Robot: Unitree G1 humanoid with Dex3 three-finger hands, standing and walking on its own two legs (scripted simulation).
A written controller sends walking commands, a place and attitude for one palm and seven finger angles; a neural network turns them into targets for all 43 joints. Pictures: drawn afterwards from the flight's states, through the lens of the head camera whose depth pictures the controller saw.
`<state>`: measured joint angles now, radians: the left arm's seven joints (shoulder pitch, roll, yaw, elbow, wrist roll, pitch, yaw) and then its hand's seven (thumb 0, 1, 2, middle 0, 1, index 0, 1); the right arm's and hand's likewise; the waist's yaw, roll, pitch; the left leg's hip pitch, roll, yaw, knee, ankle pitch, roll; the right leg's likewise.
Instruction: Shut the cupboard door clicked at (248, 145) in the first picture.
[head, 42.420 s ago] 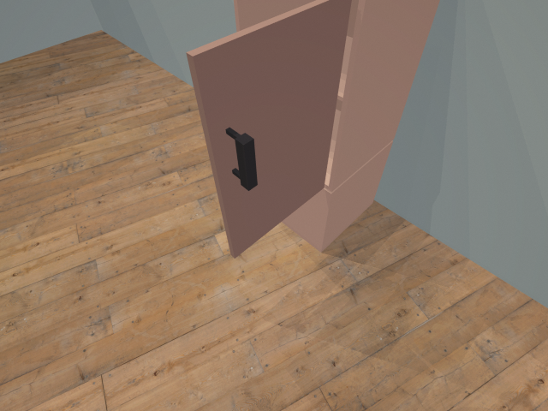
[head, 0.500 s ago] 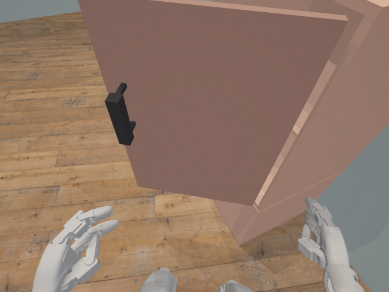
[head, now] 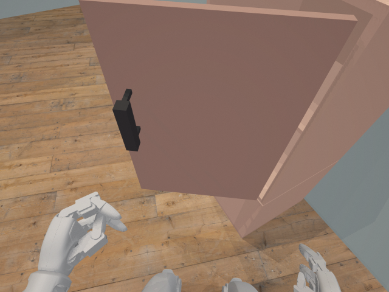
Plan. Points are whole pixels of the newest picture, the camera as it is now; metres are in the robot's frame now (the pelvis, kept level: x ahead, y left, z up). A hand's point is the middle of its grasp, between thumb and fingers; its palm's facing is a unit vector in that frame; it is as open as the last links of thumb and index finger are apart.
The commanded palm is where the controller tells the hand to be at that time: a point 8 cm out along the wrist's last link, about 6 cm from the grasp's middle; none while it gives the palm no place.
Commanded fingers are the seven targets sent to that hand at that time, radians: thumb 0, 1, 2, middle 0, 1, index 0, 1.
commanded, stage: raise the hand and make a fist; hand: left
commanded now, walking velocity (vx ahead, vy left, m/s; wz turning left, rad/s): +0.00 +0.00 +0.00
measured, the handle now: (130, 120) +0.43 +0.16 +0.11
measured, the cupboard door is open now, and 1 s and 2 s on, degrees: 55 55 55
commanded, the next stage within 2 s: bring the fist close to the handle in 0.94 s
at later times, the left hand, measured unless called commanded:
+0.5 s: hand (91, 213) +0.23 +0.18 +0.11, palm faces -0.03 -1.00 -0.07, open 3.1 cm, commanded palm +0.21 +0.24 +0.11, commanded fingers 0.00 0.90 0.90 -1.30 -1.50 -1.30 -1.50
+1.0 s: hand (110, 207) +0.24 +0.16 +0.11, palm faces -0.04 -1.00 -0.06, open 3.1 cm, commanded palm +0.22 +0.21 +0.11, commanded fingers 0.00 0.90 0.90 -1.30 -1.50 -1.30 -1.50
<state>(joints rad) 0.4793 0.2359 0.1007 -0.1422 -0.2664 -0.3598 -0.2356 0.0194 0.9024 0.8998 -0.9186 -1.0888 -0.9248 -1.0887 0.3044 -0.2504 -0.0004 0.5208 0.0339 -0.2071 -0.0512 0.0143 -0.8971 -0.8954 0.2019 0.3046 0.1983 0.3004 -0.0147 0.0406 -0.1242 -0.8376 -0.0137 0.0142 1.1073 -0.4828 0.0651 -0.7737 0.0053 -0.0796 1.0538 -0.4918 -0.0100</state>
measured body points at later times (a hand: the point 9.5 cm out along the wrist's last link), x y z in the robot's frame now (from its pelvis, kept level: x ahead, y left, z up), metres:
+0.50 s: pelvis +0.01 -0.01 +0.02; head +0.04 +0.00 +0.47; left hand +0.23 +0.24 +0.11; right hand +0.20 -0.22 -0.04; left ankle +0.04 +0.07 -0.66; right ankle +0.02 -0.12 -0.66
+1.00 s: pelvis +0.02 -0.03 +0.03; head +0.05 -0.04 +0.48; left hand +0.24 +0.21 +0.11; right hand +0.19 -0.27 -0.04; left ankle +0.04 +0.07 -0.66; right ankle +0.02 -0.12 -0.66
